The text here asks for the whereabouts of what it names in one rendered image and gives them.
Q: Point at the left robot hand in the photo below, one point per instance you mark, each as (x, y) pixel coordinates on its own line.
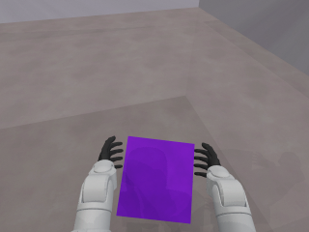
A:
(106, 154)

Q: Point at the robot left forearm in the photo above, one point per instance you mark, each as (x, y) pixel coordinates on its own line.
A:
(95, 201)

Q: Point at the right robot hand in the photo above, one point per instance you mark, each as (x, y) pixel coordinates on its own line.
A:
(211, 159)

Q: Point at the carton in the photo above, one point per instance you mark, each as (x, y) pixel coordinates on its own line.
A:
(157, 180)

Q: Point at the robot right forearm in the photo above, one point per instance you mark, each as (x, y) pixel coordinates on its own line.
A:
(229, 201)

